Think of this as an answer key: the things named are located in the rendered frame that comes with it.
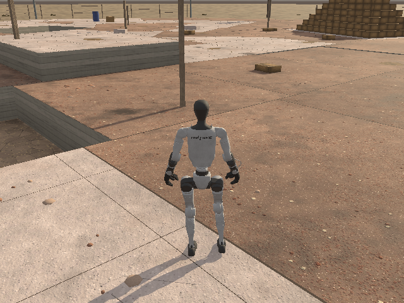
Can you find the right robot upper arm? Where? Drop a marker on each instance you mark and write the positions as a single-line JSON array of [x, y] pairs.
[[221, 133]]

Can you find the robot right forearm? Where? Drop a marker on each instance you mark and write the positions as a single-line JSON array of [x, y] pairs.
[[232, 165]]

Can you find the robot left forearm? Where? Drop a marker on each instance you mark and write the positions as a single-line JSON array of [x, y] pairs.
[[171, 166]]

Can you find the left robot hand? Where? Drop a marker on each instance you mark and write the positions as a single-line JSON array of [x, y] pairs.
[[172, 177]]

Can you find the robot right foot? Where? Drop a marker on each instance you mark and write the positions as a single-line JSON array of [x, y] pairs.
[[221, 248]]

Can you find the right robot hand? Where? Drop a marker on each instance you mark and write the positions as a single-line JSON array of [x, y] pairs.
[[231, 175]]

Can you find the left robot upper arm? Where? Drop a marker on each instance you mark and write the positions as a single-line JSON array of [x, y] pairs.
[[178, 142]]

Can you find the right robot shin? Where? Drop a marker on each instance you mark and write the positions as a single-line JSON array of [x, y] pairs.
[[220, 223]]

